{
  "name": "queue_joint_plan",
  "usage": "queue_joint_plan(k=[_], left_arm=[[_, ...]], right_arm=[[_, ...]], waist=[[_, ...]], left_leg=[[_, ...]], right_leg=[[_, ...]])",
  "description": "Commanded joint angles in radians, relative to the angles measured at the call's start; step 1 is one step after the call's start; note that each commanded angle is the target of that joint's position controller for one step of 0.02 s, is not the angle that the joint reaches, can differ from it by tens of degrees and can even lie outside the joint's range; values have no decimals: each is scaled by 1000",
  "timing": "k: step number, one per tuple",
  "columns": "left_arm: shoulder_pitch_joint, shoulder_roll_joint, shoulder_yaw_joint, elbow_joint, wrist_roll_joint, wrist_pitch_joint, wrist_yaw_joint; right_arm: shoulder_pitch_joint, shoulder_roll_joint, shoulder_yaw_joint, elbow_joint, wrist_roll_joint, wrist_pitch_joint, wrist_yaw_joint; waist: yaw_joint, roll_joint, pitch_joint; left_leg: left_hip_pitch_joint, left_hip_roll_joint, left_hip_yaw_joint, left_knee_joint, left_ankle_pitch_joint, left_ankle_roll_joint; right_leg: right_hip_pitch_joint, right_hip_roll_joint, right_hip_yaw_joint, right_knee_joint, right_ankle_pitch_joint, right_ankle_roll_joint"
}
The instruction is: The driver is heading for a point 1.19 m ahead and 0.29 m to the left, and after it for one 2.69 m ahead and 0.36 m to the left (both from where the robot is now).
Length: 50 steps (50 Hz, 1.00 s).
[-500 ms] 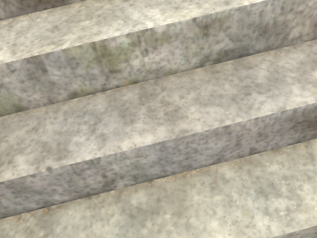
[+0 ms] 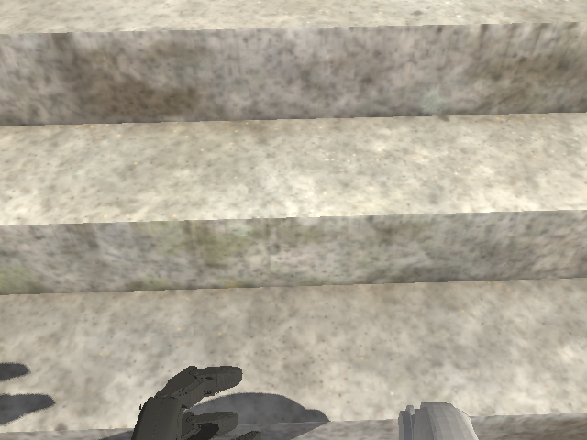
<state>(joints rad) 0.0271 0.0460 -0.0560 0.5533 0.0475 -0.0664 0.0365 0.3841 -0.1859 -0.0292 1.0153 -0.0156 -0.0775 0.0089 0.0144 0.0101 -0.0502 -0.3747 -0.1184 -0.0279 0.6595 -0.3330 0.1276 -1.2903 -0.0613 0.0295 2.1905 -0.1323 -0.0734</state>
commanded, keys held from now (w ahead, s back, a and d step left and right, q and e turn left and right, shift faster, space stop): w+q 0.90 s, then w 0.10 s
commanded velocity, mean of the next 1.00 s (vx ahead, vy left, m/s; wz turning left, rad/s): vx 0.50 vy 0.00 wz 0.56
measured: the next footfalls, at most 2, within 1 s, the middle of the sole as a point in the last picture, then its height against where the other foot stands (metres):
right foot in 0.20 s outside the picture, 0.19 m higher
left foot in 0.80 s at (255, 346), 0.19 m higher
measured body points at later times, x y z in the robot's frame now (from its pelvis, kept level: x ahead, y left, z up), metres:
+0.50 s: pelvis +0.22 -0.11 +0.18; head +0.23 -0.12 +0.63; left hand +0.16 +0.13 +0.05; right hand +0.50 -0.23 +0.12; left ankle +0.23 +0.04 -0.29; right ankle +0.22 -0.20 -0.53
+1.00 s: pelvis +0.48 +0.03 +0.34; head +0.50 +0.01 +0.79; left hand +0.54 +0.33 +0.30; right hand +0.71 -0.14 +0.20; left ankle +0.50 +0.09 -0.34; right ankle +0.50 -0.11 -0.07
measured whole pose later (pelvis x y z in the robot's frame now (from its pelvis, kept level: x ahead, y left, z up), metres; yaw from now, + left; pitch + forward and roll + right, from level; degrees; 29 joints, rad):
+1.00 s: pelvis +0.48 +0.03 +0.34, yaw +33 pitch +2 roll +3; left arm 0.09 0.14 0.03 0.58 0.04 -0.11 0.01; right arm 0.24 -0.25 -0.10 0.84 -0.04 -0.03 -0.01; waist 0.03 0.01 -0.02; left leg -0.56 -0.18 0.10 0.87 -0.35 0.15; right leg -0.89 -0.03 0.10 2.17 -0.10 -0.07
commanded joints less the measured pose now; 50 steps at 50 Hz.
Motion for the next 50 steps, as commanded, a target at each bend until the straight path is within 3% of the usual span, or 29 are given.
queue_joint_plan(k=[1,2,5,6,7,8,9,10,11,12,13,15,17,18,20,24,27,32,35,36,37,38,39,41,42,43,45,47,50], left_arm=[[-129,34,6,-115,7,12,7],[-221,20,-10,-167,24,15,-3],[-293,35,-12,-216,16,31,-30],[-358,-7,-26,-260,17,36,-34],[-268,-27,-27,-228,5,45,-37],[-136,6,-13,-162,-25,43,-44],[15,89,36,-112,-49,42,-32],[211,164,74,-71,-64,31,-25],[362,264,117,-21,-30,21,-7],[412,391,156,2,12,30,17],[277,360,162,-18,-21,51,29],[62,223,124,62,-43,35,16],[130,62,87,227,-15,7,-5],[180,43,82,294,-8,-4,-16],[239,63,93,354,-10,-37,-34],[269,155,114,358,-14,-89,-31],[422,193,128,393,-5,-108,-21],[584,170,119,443,22,-106,-29],[677,136,111,510,-9,-70,-4],[600,192,114,487,-36,-55,10],[526,181,106,456,-54,-44,16],[541,243,112,425,-71,-47,26],[554,366,138,415,-81,-68,20],[421,467,168,300,-121,-97,-33],[322,395,164,209,-99,-121,-67],[251,326,165,136,-68,-125,-102],[82,157,128,-21,-16,-104,-84],[123,2,60,-63,14,-76,-36],[184,11,29,-39,-1,-17,-12]], right_arm=[[13,-118,-34,-58,-1,-36,-5],[56,-114,-42,-55,12,-28,-13],[97,-137,-69,-100,11,-14,-55],[119,-155,-88,-110,22,-16,-75],[125,-143,-95,-92,2,-10,-86],[-2,-126,-90,-161,16,-10,-78],[29,-134,-92,-181,12,-23,-57],[-30,-221,-110,-200,19,-50,-25],[-133,-226,-120,-242,43,-81,15],[-229,-112,-103,-356,34,-81,47],[-249,-25,-87,-402,-62,-86,47],[-215,88,-43,-439,-90,-54,28],[-161,104,-14,-420,-54,-14,3],[-137,120,-1,-409,-29,1,3],[-145,135,12,-419,-17,14,-3],[-302,38,-14,-427,-19,43,-20],[-373,74,-18,-427,-32,47,-32],[-623,104,0,-514,-31,50,-37],[-766,130,37,-626,-27,86,-20],[-723,138,62,-631,4,95,11],[-700,114,57,-615,23,95,24],[-546,93,37,-537,18,101,18],[-350,46,10,-500,18,115,4],[-31,-101,-47,-414,22,99,-18],[-62,-196,-91,-426,22,103,-34],[-179,-275,-130,-465,14,116,-37],[-234,-225,-120,-391,-14,77,-26],[-183,-73,-73,-250,-34,29,-24],[-139,-2,-32,-173,-19,-1,1]], waist=[[-38,74,130],[-60,48,137],[-133,50,45],[-149,99,2],[-109,130,-63],[-20,90,-105],[23,88,-212],[143,119,-323],[221,24,-423],[238,-369,-424],[158,-345,-366],[-34,-132,-43],[-92,3,92],[-94,-25,113],[-110,-31,132],[-75,-20,126],[-25,-39,97],[50,-51,158],[58,-114,169],[28,-137,157],[4,-69,145],[-4,-94,17],[-94,-183,-136],[-239,-295,-359],[-237,-79,-371],[-181,6,-456],[-96,-78,-304],[29,-128,-11],[84,-64,99]], left_leg=[[16,262,-446,-402,-303,150],[37,234,-438,-429,-334,123],[133,255,-430,-576,-119,187],[141,307,-459,-653,57,178],[220,310,-367,-618,157,172],[110,265,-188,-584,624,140],[127,254,-207,-431,1236,135],[201,287,-176,-202,1529,113],[82,217,-146,112,1364,76],[-308,19,-109,531,604,-3],[-475,6,-240,1000,272,-10],[-629,80,-144,1328,373,-20],[-687,88,-142,1385,406,9],[-726,75,-146,1435,362,13],[-812,90,-156,1406,337,12],[-787,66,-95,1253,423,-5],[-1000,61,-86,1441,262,18],[-1273,105,-35,1462,-59,47],[-1170,145,137,1243,-159,45],[-952,205,237,945,-172,64],[-599,148,323,678,-141,61],[-313,18,431,683,-160,48],[-174,-15,418,646,-117,67],[244,-29,63,365,-135,136],[387,166,-431,21,-232,248],[346,309,-902,-264,-327,275],[182,286,-847,-323,-395,200],[-37,234,-602,-257,-161,138],[-129,217,-282,-251,171,97]], right_leg=[[-219,-31,-30,128,-115,6],[-200,-62,-12,-86,-146,7],[-26,-49,-134,-384,-119,43],[133,-71,-63,-506,-293,8],[220,-59,-71,-544,-409,-28],[565,12,-150,-831,-528,-62],[821,102,-174,-896,-612,-58],[968,100,-144,-995,-456,-65],[1124,-1,120,-1200,-590,-76],[1243,-269,790,-1684,-1035,-159],[1138,-321,1111,-1946,-1214,-134],[846,-321,799,-1807,-1078,-98],[721,-252,379,-1664,-663,-18],[751,-234,268,-1688,-518,-10],[842,-214,108,-1753,-292,9],[895,-219,-55,-1875,-136,-7],[1180,-257,-69,-1905,-101,-40],[1490,-284,-143,-2007,12,-18],[1466,-220,-234,-2134,174,7],[1372,-200,-322,-2236,359,-33],[1222,-157,-385,-2228,713,-30],[1207,-222,-360,-2066,1413,-57],[1320,-283,-329,-1856,1834,-55],[1166,-221,-265,-1297,1745,-60],[837,-8,-207,-819,690,30],[691,134,-22,-307,43,58],[461,77,84,-8,102,26],[270,53,94,104,71,-19],[143,10,49,65,-46,7]])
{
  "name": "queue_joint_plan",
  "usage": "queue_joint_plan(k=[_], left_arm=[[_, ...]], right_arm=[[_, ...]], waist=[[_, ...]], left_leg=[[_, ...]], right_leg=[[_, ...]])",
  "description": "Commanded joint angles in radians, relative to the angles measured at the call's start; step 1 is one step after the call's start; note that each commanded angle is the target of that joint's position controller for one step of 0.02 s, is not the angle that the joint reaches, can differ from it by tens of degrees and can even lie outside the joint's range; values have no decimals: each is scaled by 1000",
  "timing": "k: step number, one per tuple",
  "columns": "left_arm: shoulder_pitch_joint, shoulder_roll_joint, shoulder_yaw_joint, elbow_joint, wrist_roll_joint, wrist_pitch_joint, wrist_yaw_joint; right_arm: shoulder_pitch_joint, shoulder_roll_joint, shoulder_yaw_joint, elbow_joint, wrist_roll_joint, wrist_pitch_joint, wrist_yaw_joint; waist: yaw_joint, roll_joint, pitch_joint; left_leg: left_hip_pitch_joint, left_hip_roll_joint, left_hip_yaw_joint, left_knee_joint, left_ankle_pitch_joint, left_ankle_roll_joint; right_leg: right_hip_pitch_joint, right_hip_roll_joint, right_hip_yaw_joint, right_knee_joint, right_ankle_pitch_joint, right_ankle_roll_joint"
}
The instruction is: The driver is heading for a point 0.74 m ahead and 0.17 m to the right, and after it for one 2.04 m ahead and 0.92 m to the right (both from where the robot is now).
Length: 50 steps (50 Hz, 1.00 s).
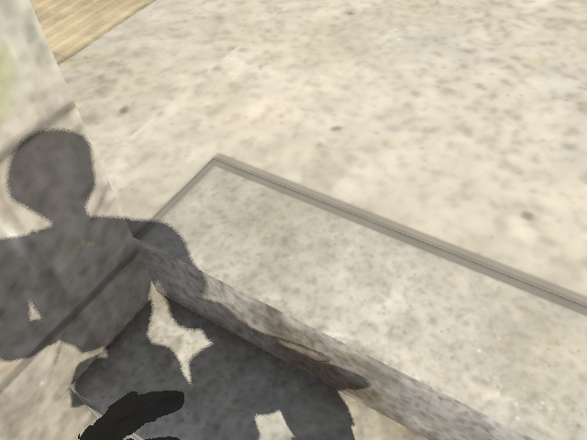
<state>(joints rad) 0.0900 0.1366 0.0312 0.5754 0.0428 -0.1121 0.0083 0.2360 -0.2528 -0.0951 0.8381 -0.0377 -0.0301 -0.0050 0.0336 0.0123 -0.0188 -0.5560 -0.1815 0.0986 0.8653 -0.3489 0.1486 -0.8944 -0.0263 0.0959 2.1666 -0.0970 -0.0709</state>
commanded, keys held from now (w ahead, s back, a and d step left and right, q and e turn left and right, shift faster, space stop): w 0.56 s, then w+e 0.44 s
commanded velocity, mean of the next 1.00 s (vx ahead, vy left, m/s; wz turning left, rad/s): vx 0.50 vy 0.00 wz -0.05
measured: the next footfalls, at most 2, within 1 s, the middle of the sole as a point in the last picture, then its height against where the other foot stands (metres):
right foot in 0.32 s outside the picture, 0.19 m higher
left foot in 0.88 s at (254, 241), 0.19 m higher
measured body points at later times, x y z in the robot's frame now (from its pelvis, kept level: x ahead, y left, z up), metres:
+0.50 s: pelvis +0.28 -0.05 +0.20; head +0.27 -0.05 +0.65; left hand +0.32 +0.21 +0.06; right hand +0.43 -0.27 +0.10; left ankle +0.23 +0.09 -0.26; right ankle +0.28 -0.13 -0.49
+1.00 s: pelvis +0.58 +0.06 +0.32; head +0.62 +0.06 +0.76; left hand +0.61 +0.32 +0.18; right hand +0.80 -0.16 +0.24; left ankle +0.69 +0.15 -0.30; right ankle +0.40 -0.07 -0.23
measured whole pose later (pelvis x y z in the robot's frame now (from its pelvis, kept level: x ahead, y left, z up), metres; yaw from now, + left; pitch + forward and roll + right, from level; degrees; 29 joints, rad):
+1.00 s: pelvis +0.58 +0.06 +0.32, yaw -8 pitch +3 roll +1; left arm 0.41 0.20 0.12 0.86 0.01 -0.13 -0.04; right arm 0.00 -0.14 -0.03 0.63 -0.01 -0.03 0.01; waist 0.06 -0.02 0.03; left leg -0.84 0.11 0.19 1.28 -0.47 0.07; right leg -0.44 0.00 0.14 1.54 -0.05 -0.06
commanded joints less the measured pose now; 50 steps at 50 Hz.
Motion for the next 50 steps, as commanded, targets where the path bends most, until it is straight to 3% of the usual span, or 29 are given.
queue_joint_plan(k=[1,3,5,7,9,12,15,16,17,18,20,21,23,27,30,31,33,36,39,40,41,42,43,44,45,46,47,48,50], left_arm=[[47,-92,-61,-64,-13,38,32],[-112,-155,-90,-123,-9,50,50],[-230,-162,-111,-157,-5,55,39],[-353,-142,-113,-200,5,75,27],[-351,-170,-114,-188,15,92,13],[-185,-128,-94,-84,-22,79,2],[8,40,-22,-29,-56,114,28],[88,95,5,-2,-44,113,32],[193,200,43,69,-16,108,19],[129,212,65,102,-18,111,20],[49,86,47,187,-33,75,9],[91,30,32,256,-23,64,8],[170,-52,8,339,-6,32,3],[218,34,18,376,-22,-19,-15],[247,109,28,362,-33,-52,3],[331,138,43,380,-30,-56,14],[494,127,55,401,-13,-48,31],[631,114,57,427,8,-40,44],[624,84,49,447,-21,1,58],[553,106,47,429,-43,18,51],[458,61,32,386,-74,21,41],[447,136,34,368,-67,-3,16],[424,275,74,344,-67,-28,-6],[374,384,113,321,-88,-57,-36],[426,320,116,302,-122,-86,-64],[391,188,102,228,-110,-90,-86],[396,138,113,207,-57,-77,-80],[372,85,106,172,-38,-49,-65],[264,15,75,108,8,-19,-28]], right_arm=[[85,85,47,50,1,-64,25],[184,55,53,111,-7,-93,44],[186,43,57,134,14,-99,48],[218,52,61,139,33,-97,17],[256,8,45,133,41,-82,-22],[200,-7,19,60,64,-81,-45],[161,-139,-31,-5,66,-154,-10],[115,-135,-40,-38,72,-178,5],[156,10,-21,-89,68,-188,40],[232,67,-20,-97,36,-167,52],[80,167,28,-215,-36,-119,40],[52,181,48,-227,-24,-101,27],[53,207,83,-220,-5,-62,9],[-68,164,93,-283,5,-15,-11],[-142,125,86,-312,1,-5,6],[-177,140,82,-311,-1,-9,2],[-306,192,97,-368,-19,-16,2],[-637,218,132,-521,-9,-33,6],[-758,215,152,-608,1,-33,41],[-678,201,155,-595,5,-16,65],[-601,259,163,-550,34,-5,79],[-400,220,127,-475,37,-3,61],[-84,132,75,-390,52,12,36],[86,10,29,-361,50,17,19],[141,-88,-11,-342,26,5,-17],[155,-195,-38,-315,-6,3,-18],[7,-163,-34,-315,19,6,2],[-109,-99,-18,-296,24,1,18],[-154,64,23,-171,41,-48,12]], waist=[[32,-31,86],[-1,11,88],[2,-28,125],[-40,-36,97],[-57,47,-24],[7,90,-188],[111,217,-335],[167,210,-349],[130,-170,-359],[69,-217,-358],[-54,20,-62],[-71,57,47],[-87,31,80],[-110,22,138],[-112,-86,62],[-62,-118,16],[44,-145,2],[133,-96,124],[149,-115,134],[101,-97,89],[60,-83,10],[-22,-107,-171],[-158,-170,-364],[-262,-191,-451],[-286,-72,-471],[-275,274,-548],[-187,266,-510],[-90,169,-419],[-21,32,-93]], left_leg=[[70,302,-411,-484,254,95],[190,340,-427,-540,196,82],[115,257,-310,-593,68,-13],[73,271,-354,-729,154,15],[275,297,-331,-778,535,59],[390,300,-109,-662,1515,53],[581,393,-185,-300,2006,94],[519,358,-201,-59,1865,73],[125,157,-203,380,641,-13],[-127,-6,-337,951,264,-58],[-393,65,-315,1181,342,-25],[-481,72,-327,1157,295,-11],[-553,68,-328,1256,222,-12],[-596,119,-255,1023,186,-31],[-482,221,-54,836,251,-46],[-620,232,-38,984,191,-41],[-989,274,-68,1264,-4,-30],[-1370,318,-131,1308,-352,-16],[-1107,356,-57,949,-292,-30],[-767,345,64,695,-183,-28],[-239,305,117,499,-65,8],[134,211,110,536,-16,19],[334,168,22,487,-58,24],[443,164,-42,288,-96,17],[584,342,-421,56,-389,49],[601,597,-903,-337,-413,106],[469,604,-1061,-477,-507,88],[370,614,-992,-487,-585,89],[105,571,-662,-350,-396,67]], right_leg=[[-354,-7,-58,251,-153,4],[-588,-3,-83,486,-237,-40],[-562,-28,-132,207,-169,-63],[-415,-34,-220,-26,-84,-36],[-299,-29,-261,-116,-135,-56],[167,37,-320,-614,-305,-96],[461,128,-250,-1023,-448,-56],[580,103,-94,-1194,-510,-89],[816,-195,453,-1443,-238,-229],[795,-287,924,-1782,-321,-331],[539,-225,640,-1732,-699,-226],[480,-201,439,-1681,-559,-182],[474,-158,246,-1708,-333,-131],[429,-140,17,-1843,-117,-77],[485,-137,3,-1927,64,-120],[671,-172,60,-1918,119,-157],[1034,-241,191,-1906,113,-215],[1242,-288,237,-1944,-18,-181],[1045,-233,175,-2150,-35,-155],[890,-201,80,-2296,12,-184],[598,-169,20,-2356,167,-183],[586,-201,-27,-2158,943,-165],[712,-221,-22,-1914,1274,-123],[764,-201,-25,-1663,1342,-74],[551,-118,20,-1308,1051,-20],[393,110,46,-838,70,0],[293,107,142,-417,-36,12],[212,58,114,-260,43,15],[85,-5,-6,-233,98,-10]])
Keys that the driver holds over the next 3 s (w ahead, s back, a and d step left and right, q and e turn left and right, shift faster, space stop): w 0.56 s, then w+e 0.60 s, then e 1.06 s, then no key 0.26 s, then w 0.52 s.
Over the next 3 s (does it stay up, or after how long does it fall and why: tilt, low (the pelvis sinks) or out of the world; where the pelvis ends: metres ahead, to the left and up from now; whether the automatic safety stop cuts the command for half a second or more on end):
stays up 1.06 -0.06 0.44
